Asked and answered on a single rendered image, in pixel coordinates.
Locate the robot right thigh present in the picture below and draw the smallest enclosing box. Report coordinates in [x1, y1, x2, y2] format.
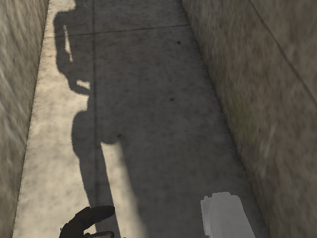
[200, 191, 256, 238]

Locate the robot left hand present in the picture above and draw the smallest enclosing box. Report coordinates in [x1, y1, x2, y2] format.
[58, 205, 126, 238]

